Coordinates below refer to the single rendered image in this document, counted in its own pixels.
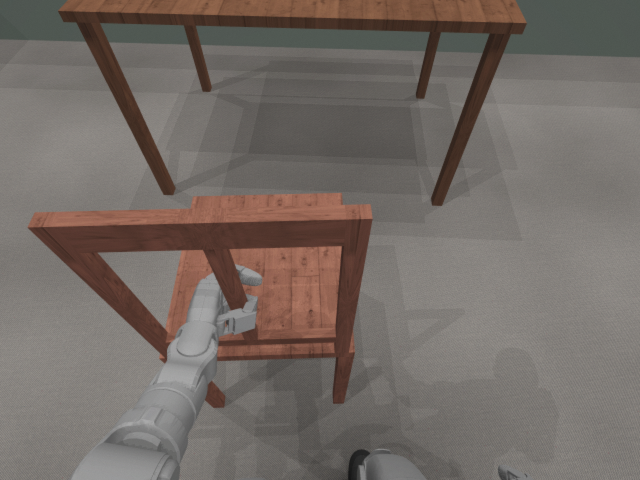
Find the right robot shin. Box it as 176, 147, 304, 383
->
364, 449, 391, 461

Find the robot left hand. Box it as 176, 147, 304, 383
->
186, 264, 262, 337

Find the table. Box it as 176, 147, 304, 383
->
58, 0, 527, 206

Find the robot left upper arm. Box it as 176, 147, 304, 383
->
75, 442, 180, 480

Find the right robot foot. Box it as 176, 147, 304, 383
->
348, 449, 370, 480

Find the left robot forearm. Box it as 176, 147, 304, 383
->
69, 321, 219, 480

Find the chair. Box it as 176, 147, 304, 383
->
27, 193, 373, 408

